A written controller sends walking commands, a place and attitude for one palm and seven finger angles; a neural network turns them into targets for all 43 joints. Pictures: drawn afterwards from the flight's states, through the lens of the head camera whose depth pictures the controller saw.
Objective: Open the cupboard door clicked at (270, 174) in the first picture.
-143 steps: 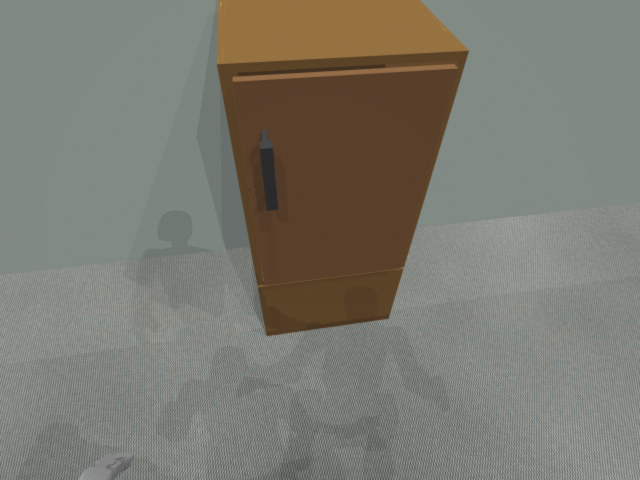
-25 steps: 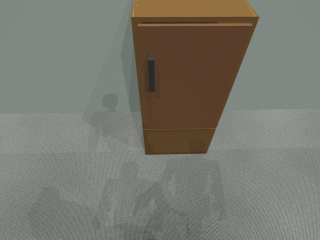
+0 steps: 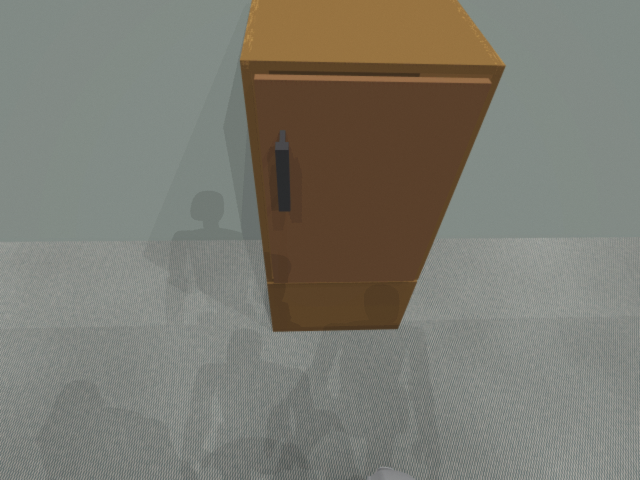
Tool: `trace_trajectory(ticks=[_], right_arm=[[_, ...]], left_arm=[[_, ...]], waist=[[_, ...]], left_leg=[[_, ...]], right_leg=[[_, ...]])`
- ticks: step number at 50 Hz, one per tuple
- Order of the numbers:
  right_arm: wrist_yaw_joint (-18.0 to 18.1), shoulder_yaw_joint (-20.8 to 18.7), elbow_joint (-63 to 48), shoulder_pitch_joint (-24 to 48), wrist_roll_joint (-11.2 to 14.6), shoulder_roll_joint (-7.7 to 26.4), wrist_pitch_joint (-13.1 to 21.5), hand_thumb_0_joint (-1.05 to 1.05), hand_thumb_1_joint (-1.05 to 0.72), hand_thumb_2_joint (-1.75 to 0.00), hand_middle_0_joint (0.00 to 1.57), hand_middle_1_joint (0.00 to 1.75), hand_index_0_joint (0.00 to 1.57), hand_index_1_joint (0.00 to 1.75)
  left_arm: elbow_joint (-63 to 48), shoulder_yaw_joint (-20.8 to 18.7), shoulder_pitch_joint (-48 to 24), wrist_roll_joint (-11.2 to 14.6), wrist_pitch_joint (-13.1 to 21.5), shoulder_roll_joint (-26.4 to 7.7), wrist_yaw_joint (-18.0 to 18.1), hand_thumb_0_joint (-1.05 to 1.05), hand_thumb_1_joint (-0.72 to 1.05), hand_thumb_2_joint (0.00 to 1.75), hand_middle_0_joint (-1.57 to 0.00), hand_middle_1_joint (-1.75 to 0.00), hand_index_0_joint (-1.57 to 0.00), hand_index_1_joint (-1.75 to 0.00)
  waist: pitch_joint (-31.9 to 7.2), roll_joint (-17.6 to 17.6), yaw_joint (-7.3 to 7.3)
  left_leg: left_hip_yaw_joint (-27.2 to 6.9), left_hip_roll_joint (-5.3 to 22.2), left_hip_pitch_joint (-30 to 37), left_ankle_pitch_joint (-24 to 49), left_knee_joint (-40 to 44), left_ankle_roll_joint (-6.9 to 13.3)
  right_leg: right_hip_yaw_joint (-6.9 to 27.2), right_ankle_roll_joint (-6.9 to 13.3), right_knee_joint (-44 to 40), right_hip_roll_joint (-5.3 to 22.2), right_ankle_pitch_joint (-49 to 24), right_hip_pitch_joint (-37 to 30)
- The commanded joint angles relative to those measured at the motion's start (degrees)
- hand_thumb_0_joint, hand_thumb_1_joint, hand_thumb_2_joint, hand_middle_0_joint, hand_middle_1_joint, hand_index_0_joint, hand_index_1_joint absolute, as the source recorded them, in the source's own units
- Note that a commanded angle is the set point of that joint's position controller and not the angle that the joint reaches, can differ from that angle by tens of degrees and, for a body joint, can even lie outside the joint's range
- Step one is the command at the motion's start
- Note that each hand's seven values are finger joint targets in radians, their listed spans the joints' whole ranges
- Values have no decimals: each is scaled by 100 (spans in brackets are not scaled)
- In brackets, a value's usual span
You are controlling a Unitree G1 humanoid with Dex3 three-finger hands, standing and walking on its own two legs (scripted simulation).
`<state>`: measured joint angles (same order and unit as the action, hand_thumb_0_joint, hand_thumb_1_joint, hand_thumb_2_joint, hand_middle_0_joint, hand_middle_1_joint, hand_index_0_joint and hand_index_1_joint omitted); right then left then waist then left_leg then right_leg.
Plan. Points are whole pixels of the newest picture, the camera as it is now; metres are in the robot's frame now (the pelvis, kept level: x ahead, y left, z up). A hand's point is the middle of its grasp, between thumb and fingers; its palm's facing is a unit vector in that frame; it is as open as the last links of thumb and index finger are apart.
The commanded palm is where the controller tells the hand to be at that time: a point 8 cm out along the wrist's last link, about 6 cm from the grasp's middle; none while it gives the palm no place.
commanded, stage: take the last steps up to it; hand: left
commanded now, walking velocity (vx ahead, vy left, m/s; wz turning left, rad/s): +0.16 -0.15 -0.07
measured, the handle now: (283, 171) +0.64 +0.10 -0.01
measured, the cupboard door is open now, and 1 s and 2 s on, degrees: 0 0 0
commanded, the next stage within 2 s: come to a stop and stand still in 0.06 s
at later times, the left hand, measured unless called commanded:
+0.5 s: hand out of the picture +0.12 +0.11 -0.17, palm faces +0.07 -0.97 -0.24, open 7.3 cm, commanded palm none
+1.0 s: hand out of the picture +0.11 +0.18 -0.18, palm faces +0.00 -0.98 -0.20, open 7.4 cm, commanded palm none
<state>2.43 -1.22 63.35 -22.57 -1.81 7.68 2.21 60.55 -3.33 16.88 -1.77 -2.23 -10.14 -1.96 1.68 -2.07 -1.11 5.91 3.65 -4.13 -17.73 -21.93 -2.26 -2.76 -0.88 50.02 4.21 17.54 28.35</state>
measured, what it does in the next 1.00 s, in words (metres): steps on the spot: right foot, then left foot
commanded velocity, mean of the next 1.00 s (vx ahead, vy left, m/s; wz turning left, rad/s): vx -0.06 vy -0.02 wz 0.00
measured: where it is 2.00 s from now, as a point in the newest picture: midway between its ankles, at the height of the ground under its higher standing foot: outside the picture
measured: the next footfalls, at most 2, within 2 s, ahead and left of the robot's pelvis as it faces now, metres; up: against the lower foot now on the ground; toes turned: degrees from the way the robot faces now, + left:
right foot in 0.10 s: +0.14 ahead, -0.15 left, +0.00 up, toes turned -7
left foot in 0.70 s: +0.13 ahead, +0.09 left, +0.00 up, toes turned +2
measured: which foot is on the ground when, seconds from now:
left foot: down 0.00-0.12, up 0.14-0.68, down 0.70-1.00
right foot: up 0.00-0.08, down 0.10-0.72, up 0.74-1.00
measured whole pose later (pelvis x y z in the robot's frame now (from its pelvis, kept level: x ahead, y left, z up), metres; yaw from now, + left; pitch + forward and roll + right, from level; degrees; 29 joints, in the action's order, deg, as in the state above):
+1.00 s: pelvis +0.07 -0.02 +0.01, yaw -2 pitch +0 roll -1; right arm 3.0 -1.3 58.6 -13.2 -1.5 8.8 -0.6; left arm 58.5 -4.6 13.6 -1.6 -4.3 -13.6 0.2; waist 2.2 -3.2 -0.8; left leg 4.4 2.1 -12.8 -12.2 -24.5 1.2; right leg 2.5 -2.6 57.1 0.7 22.9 22.2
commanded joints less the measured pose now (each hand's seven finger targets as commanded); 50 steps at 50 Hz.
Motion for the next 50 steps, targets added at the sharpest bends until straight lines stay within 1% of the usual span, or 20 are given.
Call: trace_trajectory(ticks=[1,4,5,6,7,8,10,12,14,20,26,31,33,34,35,36,37,40,44,50], right_arm=[[51,-370,-203,-61,-29,1238,58,0,-90,-90,20,30,20,30],[11,-398,-163,53,-3,1232,-6,0,-90,-90,20,30,20,30],[-39,-353,-187,-28,45,1018,-4,0,-90,-90,20,30,20,30],[-72,-209,-375,-115,98,497,8,0,-90,-90,20,30,20,30],[-62,-220,-539,223,96,649,-70,0,-90,-90,20,30,20,30],[-74,-249,-464,288,94,624,-71,0,-90,-90,20,30,20,30],[-78,-201,-338,353,72,504,-88,0,-90,-90,20,30,20,30],[-58,-117,-148,49,89,248,-168,0,-90,-90,20,30,20,30],[-55,-89,-173,119,144,174,-293,0,-90,-90,20,30,20,30],[-77,-251,-674,1007,64,642,-504,0,-90,-90,20,30,20,30],[-140,-297,-986,1507,76,646,-586,0,-90,-90,20,30,20,30],[-146,-259,-1065,1559,129,527,-452,0,-90,-90,20,30,20,30],[-126,-240,-955,1164,133,561,-379,0,-90,-90,20,30,20,30],[-113,-258,-857,937,124,695,-319,0,-90,-90,20,30,20,30],[-91,-325,-880,860,82,1119,-244,0,-90,-90,20,30,20,30],[-61,-367,-959,832,92,1452,-234,0,-90,-90,20,30,20,30],[-36,-316,-950,901,85,1390,-253,0,-90,-90,20,30,20,30],[120,-238,-921,1129,33,1188,-216,0,-90,-90,20,30,20,30],[124,-230,-865,998,32,1165,-201,0,-90,-90,20,30,20,30],[104,-320,-604,443,-9,1252,-207,0,-90,-90,20,30,20,30]], left_arm=[[-490,-81,-341,42,167,-189,-61,0,90,90,-20,-30,-20,-30],[-150,-200,564,13,242,-462,-41,0,90,90,-20,-30,-20,-30],[33,-286,1190,-18,320,-848,14,0,90,90,-20,-30,-20,-30],[127,-406,1591,-13,382,-1475,106,0,90,90,-20,-30,-20,-30],[101,-332,1601,88,348,-1406,185,0,90,90,-20,-30,-20,-30],[45,-319,1089,65,372,-1220,221,0,90,90,-20,-30,-20,-30],[-172,-111,246,76,407,-691,313,0,90,90,-20,-30,-20,-30],[-255,-25,-79,46,461,-515,384,0,90,90,-20,-30,-20,-30],[-263,21,-10,26,430,-603,431,0,90,90,-20,-30,-20,-30],[-174,-114,474,38,312,-842,553,0,90,90,-20,-30,-20,-30],[-446,-149,223,-20,244,-926,573,0,90,90,-20,-30,-20,-30],[-550,-174,126,-52,180,-1003,481,0,90,90,-20,-30,-20,-30],[-580,-176,9,2,155,-1001,464,0,90,90,-20,-30,-20,-30],[-581,-153,-13,41,143,-911,455,0,90,90,-20,-30,-20,-30],[-634,-96,199,82,127,-623,439,0,90,90,-20,-30,-20,-30],[-679,-30,253,105,115,-401,447,0,90,90,-20,-30,-20,-30],[-678,-15,111,68,94,-496,478,0,90,90,-20,-30,-20,-30],[-526,-145,71,47,-25,-598,386,0,90,90,-20,-30,-20,-30],[-421,-180,144,48,-97,-604,241,0,90,90,-20,-30,-20,-30],[-562,-96,-397,31,-145,-450,160,0,90,90,-20,-30,-20,-30]], waist=[[459,1246,-52],[96,538,396],[-324,-394,679],[-744,-2182,735],[-655,-1516,786],[-441,-1563,592],[1,-209,224],[-134,365,-21],[-182,141,11],[-395,-378,336],[-252,-423,264],[-406,-780,272],[-649,-814,108],[-778,-595,3],[-998,526,40],[-858,1448,26],[-680,985,-6],[-223,1177,113],[-328,849,103],[-116,1161,-145]], left_leg=[[-648,1417,-581,1161,637,928],[-343,1061,-1324,644,-559,589],[197,607,-1927,139,-1973,365],[360,-164,-2968,-1928,-3923,200],[-308,5,-3001,-1967,-4639,324],[-483,210,-2922,-1432,-4875,387],[-582,345,-2500,-716,-4736,272],[-569,274,-1931,-519,-3892,148],[-442,117,-1669,-475,-3126,70],[-679,-202,-2606,-643,-3610,-55],[-743,-260,-2505,-658,-3618,-77],[-375,-362,-1663,-479,-2052,17],[-264,-379,-869,508,-837,53],[-349,-127,-237,1422,-190,102],[-1280,847,501,3165,-82,412],[-2261,1855,395,5143,16,1069],[-1940,1926,-95,5056,4,1393],[-1687,1595,-482,4638,185,1303],[-1422,1347,-295,2860,495,1115],[-1655,1369,-214,1323,812,1123]], right_leg=[[-296,-4,-1140,-22,-106,-425],[-517,94,-2023,-338,-669,-2174],[248,324,-2540,300,-118,-3127],[2509,861,-3388,1700,84,-3649],[2690,1040,-3776,1831,239,-3126],[2321,981,-3822,1550,96,-2629],[1563,1081,-3516,1424,-1634,-1748],[836,1030,-3249,1266,-3486,-1509],[532,1008,-3030,1216,-4366,-1431],[1015,1282,-2661,1679,-5923,-2641],[863,1274,-2662,1574,-5149,-2314],[678,1072,-2464,1187,-4435,-2186],[482,754,-2106,894,-3825,-2058],[329,505,-1775,697,-3111,-1818],[30,158,-1238,187,-1427,-1070],[-75,-93,-440,-265,1394,-453],[357,-39,253,-246,1794,-643],[750,-108,1201,-270,1140,-234],[681,-204,1398,-314,477,-110],[408,-182,20,-183,677,-272]])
